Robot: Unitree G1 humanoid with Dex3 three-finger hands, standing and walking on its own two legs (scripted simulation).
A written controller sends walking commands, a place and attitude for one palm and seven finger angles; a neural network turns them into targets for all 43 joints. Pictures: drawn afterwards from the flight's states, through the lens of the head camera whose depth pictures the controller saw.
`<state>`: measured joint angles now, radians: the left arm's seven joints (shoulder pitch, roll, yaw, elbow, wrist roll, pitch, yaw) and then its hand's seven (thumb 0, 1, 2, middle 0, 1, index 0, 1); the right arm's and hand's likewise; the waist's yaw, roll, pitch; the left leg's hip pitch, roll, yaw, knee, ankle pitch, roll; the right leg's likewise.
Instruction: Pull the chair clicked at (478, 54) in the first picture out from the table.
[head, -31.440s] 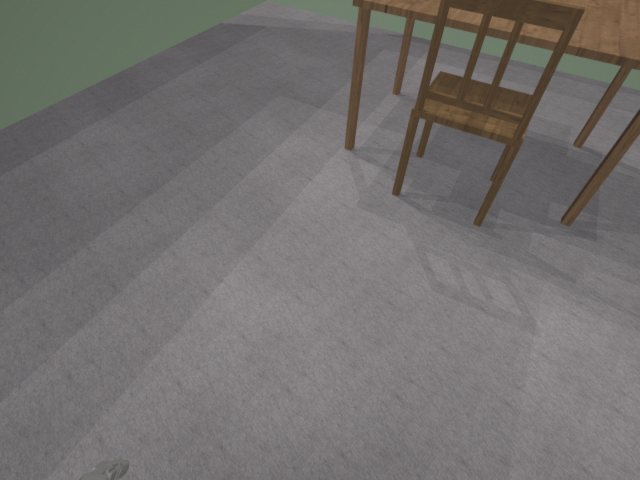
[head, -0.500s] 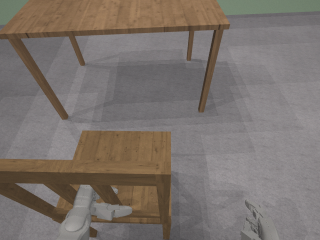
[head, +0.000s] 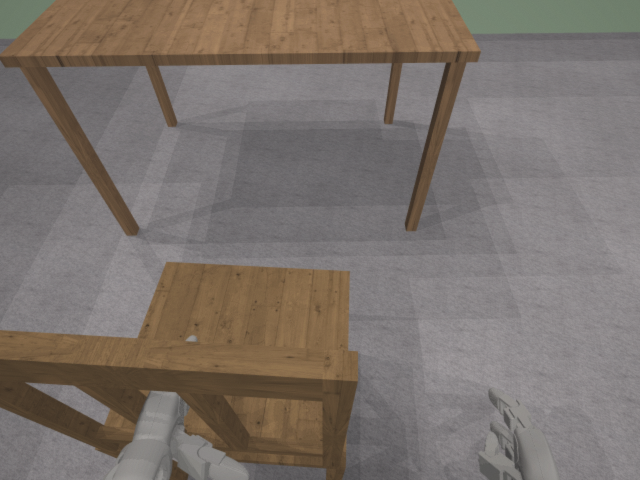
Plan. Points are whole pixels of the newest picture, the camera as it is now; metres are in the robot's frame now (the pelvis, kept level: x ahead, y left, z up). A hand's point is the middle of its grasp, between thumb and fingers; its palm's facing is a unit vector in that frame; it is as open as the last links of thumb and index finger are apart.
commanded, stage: draw the fingers out of the gap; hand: left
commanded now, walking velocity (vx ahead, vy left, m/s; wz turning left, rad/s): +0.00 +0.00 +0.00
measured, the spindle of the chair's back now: (143, 412) +0.22 +0.23 -0.04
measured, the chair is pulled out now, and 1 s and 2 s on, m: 0.64 0.64 0.64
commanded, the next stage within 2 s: draw the hand back to the body in 0.74 s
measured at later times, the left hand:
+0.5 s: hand out of the picture +0.13 +0.14 -0.02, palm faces +0.00 -0.99 -0.14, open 17.5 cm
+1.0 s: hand out of the picture +0.10 +0.14 +0.01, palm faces +0.11 -0.99 -0.04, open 17.5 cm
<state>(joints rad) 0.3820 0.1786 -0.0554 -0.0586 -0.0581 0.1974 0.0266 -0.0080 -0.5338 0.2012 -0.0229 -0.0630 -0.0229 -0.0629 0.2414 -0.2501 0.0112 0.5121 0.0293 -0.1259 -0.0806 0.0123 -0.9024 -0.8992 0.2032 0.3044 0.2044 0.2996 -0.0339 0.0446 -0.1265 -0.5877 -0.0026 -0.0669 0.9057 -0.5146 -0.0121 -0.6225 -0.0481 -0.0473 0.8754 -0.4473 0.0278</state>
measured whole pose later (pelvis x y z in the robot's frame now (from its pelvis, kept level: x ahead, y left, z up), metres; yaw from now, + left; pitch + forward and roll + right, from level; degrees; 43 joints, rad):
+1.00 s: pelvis -0.02 +0.00 -0.03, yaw +0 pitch +12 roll -2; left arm 0.89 0.16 -0.10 -0.46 -0.11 -0.02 0.02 -0.01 -0.54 0.20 0.00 0.00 0.00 0.00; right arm 0.26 -0.20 -0.02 0.45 0.05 -0.16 -0.11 0.01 -0.90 -0.90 0.20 0.30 0.20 0.30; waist 0.01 0.04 -0.18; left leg -0.74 0.00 -0.08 1.10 -0.57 -0.01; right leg -0.76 -0.05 -0.06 1.04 -0.49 0.02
